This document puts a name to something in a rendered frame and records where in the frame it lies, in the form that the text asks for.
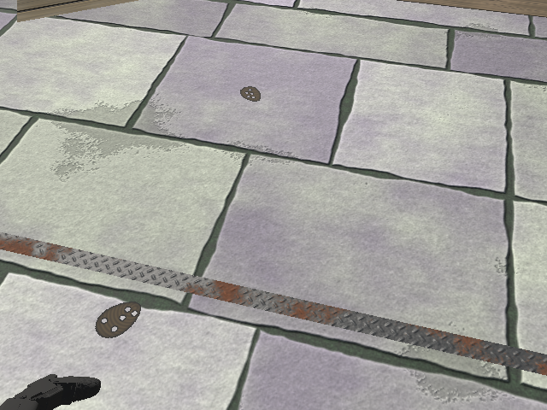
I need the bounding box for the robot left hand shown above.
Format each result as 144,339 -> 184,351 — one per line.
0,374 -> 101,410

